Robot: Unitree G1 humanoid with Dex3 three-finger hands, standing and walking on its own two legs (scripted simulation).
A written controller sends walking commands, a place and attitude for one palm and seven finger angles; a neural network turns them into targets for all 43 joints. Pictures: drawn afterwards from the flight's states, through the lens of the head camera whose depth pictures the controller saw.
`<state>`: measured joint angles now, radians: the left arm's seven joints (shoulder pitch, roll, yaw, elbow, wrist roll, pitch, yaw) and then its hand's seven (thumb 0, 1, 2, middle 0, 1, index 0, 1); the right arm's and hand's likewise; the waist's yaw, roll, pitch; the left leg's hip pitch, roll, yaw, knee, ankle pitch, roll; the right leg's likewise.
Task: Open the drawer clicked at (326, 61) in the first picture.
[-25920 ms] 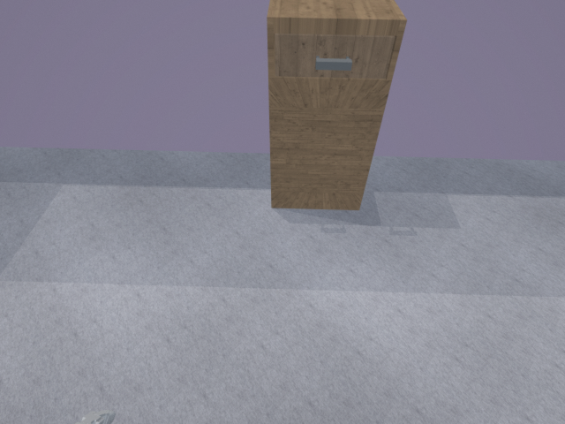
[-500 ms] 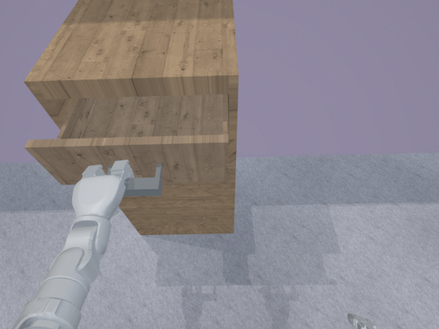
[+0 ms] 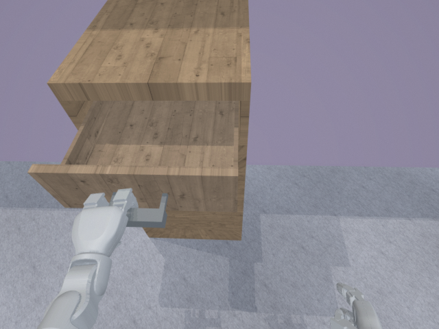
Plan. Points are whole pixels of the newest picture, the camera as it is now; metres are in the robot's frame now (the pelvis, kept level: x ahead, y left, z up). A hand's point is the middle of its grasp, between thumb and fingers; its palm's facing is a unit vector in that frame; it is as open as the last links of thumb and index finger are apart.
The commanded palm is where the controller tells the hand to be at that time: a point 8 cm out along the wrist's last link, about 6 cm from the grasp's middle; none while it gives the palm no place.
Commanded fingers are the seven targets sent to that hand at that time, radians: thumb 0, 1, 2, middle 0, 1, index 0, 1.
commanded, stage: pull the drawer open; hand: left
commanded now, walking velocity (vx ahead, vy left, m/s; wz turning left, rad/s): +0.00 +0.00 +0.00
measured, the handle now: (137, 207) +0.33 +0.20 +0.01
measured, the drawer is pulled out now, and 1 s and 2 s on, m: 0.20 0.30 0.29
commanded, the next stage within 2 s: open the thumb to release the handle in 0.92 s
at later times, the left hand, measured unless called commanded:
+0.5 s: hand (105, 267) +0.22 +0.23 -0.01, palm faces -0.03 -0.08 -1.00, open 6.0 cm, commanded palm +0.19 +0.24 +0.04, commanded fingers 0.00 0.90 0.90 -0.40 -1.35 -0.40 -1.35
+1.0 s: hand (97, 293) +0.18 +0.23 -0.01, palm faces -0.03 -0.09 -1.00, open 6.0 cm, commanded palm +0.17 +0.25 +0.04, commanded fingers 0.00 0.90 0.90 -0.40 -1.35 -0.40 -1.35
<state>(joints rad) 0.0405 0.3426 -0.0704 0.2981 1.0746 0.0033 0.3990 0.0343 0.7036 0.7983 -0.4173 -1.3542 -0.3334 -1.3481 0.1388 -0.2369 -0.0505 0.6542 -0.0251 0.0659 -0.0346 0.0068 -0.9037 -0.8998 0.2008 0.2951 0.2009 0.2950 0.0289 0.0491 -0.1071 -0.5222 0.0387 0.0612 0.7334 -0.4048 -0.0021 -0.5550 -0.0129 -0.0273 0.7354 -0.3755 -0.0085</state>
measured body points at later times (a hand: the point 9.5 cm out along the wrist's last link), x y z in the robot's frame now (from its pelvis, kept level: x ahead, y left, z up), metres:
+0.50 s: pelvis +0.00 -0.01 +0.00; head +0.04 -0.03 +0.44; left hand +0.22 +0.23 +0.04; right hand +0.19 -0.24 -0.11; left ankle -0.03 +0.12 -0.71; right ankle -0.01 -0.12 -0.71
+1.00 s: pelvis -0.01 -0.01 -0.01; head +0.04 -0.03 +0.43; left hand +0.18 +0.23 +0.04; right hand +0.20 -0.23 -0.12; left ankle -0.03 +0.12 -0.71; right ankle -0.01 -0.12 -0.71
